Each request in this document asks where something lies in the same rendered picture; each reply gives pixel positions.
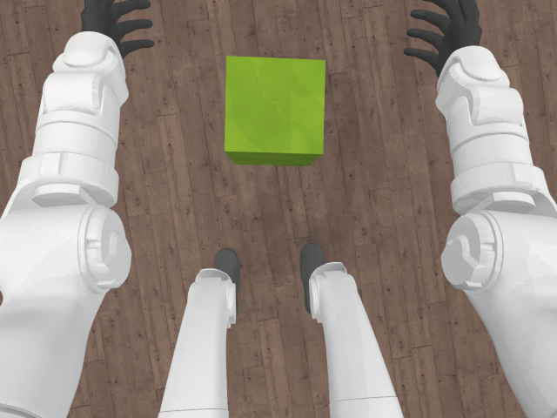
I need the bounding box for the robot left forearm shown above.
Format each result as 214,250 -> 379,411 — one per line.
0,31 -> 129,223

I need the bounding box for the left robot foot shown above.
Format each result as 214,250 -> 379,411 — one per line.
213,249 -> 240,316

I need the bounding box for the robot right hand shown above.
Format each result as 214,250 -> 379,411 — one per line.
404,0 -> 482,78

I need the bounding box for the carton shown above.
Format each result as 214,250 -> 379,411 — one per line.
225,56 -> 325,166

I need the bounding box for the right robot upper arm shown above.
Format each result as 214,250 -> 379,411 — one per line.
441,210 -> 557,418

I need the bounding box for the left robot upper arm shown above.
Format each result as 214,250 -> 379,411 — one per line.
0,204 -> 131,418

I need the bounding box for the robot right shin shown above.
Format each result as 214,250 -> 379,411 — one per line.
310,262 -> 358,291

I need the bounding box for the robot right forearm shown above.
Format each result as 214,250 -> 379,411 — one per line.
435,46 -> 557,219

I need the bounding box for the robot left hand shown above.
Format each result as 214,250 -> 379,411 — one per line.
81,0 -> 154,59

